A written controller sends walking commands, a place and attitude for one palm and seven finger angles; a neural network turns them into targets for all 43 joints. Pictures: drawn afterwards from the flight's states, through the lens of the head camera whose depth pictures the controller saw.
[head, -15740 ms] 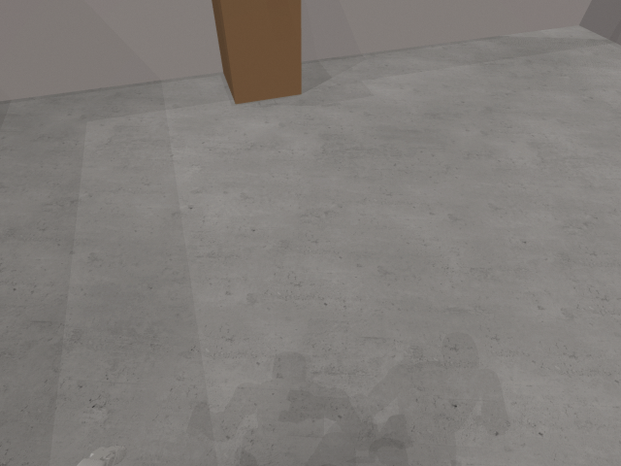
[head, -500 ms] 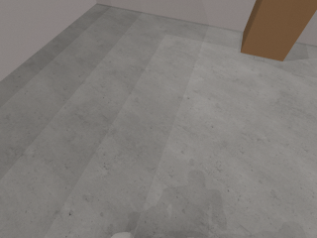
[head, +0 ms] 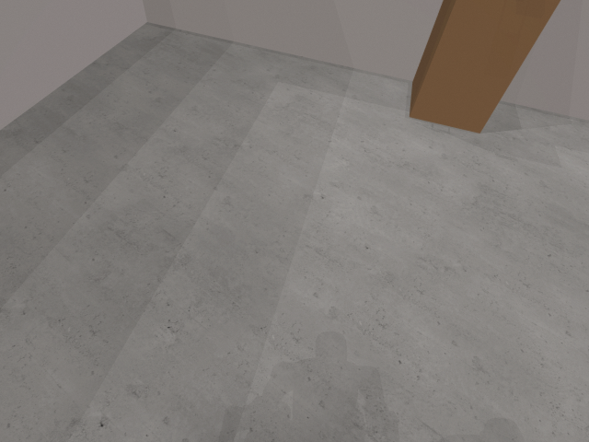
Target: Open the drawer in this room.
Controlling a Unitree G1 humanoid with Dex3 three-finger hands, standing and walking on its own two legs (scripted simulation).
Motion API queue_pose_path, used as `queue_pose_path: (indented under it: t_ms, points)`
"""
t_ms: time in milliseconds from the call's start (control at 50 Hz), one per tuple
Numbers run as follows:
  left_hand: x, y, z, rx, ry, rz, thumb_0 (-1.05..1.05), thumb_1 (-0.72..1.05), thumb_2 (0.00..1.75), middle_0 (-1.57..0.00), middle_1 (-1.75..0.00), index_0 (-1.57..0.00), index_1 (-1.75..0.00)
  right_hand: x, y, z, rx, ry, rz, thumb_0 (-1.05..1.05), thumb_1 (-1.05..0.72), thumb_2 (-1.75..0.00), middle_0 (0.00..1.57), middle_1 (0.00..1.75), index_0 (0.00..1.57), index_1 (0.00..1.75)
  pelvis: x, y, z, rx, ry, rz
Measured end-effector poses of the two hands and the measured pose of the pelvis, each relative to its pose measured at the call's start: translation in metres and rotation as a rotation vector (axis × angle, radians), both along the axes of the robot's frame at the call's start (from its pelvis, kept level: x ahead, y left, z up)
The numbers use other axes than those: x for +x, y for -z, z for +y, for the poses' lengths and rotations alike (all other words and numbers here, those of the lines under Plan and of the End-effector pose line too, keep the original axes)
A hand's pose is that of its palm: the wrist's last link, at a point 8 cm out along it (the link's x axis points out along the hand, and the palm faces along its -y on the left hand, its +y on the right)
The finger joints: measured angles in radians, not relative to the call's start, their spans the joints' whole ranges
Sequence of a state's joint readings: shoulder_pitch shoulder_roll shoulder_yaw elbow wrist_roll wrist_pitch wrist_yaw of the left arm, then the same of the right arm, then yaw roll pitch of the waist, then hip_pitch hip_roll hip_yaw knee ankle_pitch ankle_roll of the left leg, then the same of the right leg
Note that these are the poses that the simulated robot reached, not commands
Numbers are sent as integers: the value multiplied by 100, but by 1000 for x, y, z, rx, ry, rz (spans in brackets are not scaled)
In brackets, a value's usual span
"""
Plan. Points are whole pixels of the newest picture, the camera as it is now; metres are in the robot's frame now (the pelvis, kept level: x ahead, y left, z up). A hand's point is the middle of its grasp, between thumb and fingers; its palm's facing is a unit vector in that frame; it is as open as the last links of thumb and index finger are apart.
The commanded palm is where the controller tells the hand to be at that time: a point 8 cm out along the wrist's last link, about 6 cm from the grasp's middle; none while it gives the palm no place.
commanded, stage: turn or walk to find it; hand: left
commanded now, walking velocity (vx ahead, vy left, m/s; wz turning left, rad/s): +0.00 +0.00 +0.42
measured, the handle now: out of the picture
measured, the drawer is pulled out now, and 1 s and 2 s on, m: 0.00 0.00 0.00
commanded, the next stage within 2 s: stand and wait in 0.18 s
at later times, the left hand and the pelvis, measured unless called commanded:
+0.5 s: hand out of the picture -0.04 +0.15 -0.17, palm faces +0.15 -0.97 -0.22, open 7.4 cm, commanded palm none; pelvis -0.03 -0.03 +0.00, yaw +7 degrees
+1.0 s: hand out of the picture -0.07 +0.18 -0.19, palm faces +0.22 -0.96 -0.18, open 7.4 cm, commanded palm none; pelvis -0.05 -0.01 -0.01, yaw +11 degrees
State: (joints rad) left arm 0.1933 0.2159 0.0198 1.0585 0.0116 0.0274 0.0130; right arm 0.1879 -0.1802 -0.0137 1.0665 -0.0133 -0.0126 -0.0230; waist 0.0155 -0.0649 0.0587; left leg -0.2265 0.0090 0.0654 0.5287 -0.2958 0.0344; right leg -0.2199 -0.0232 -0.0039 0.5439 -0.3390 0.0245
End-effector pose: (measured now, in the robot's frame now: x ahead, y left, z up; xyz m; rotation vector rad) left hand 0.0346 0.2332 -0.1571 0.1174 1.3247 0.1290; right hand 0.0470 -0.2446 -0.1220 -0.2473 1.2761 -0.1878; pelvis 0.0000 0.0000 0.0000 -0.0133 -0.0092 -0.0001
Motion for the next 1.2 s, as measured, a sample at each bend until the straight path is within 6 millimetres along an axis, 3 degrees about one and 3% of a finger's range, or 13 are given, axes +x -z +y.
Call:
queue_pose_path:
  t_ms: [140, 240, 340, 480, 620, 720, 860, 1040, 1120, 1200]
  points:
    - [-11, -10, 15, 38, -32, 15, 1, 90, 90, -20, -30, -20, -30, -11, 4, 18, 37, -6, 38, 1, -91, -90, 20, 30, 20, 30, -4, -6, 4, 5, -36, 8]
    - [-24, -21, 14, 87, -61, 14, 1, 90, 90, -19, -30, -20, -30, -22, 14, 12, 73, -16, 67, 1, -92, -90, 20, 30, 20, 30, -16, -5, -5, 11, -76, 21]
    - [-47, -28, -2, 124, -84, 1, 1, 90, 90, -19, -30, -20, -30, -30, 28, -5, 105, -27, 79, 1, -91, -90, 20, 30, 20, 30, -24, -1, -20, 24, -99, 4]
    - [-86, -20, -32, 65, -128, 54, 1, 90, 90, -20, -30, -20, -30, -30, 26, -19, 83, -66, 73, 1, -91, -90, 20, 30, 20, 30, -28, 0, -30, 12, -128, -16]
    - [-112, -11, -56, -12, -149, 113, 1, 90, 90, -20, -30, -20, -30, -37, 16, -17, 64, -82, 82, 1, -91, -90, 20, 30, 20, 30, -34, -4, -32, 13, -120, -30]
    - [-124, -9, -61, -35, -151, 133, 1, 90, 90, -20, -30, -20, -30, -44, 13, -11, 65, -80, 87, 1, -91, -90, 20, 30, 20, 30, -39, -6, -30, 7, -117, -30]
    - [-128, -6, -46, -15, -188, 120, 1, 90, 90, -20, -30, -21, -30, -55, 18, 0, 72, -95, 120, 1, -91, -90, 20, 30, 20, 30, -47, -2, -23, -6, -151, -21]
    - [-115, 4, 2, 32, -217, 62, 1, 90, 90, -20, -30, -20, -30, -52, 21, 16, 49, -125, 113, 1, -91, -90, 20, 30, 20, 30, -55, 9, -3, -14, -199, -1]
    - [-101, -10, 18, 75, -220, 4, 1, 90, 90, -20, -30, -20, -30, -46, 16, 18, 50, -160, 102, 1, -91, -90, 20, 30, 20, 30, -62, 2, -4, -24, -238, 23]
    - [-88, -25, 22, 108, -224, -67, 1, 91, 90, -19, -30, -20, -30, -35, 13, 11, 50, -197, 84, 1, -91, -90, 20, 30, 20, 30, -66, -4, -11, -27, -268, 37]
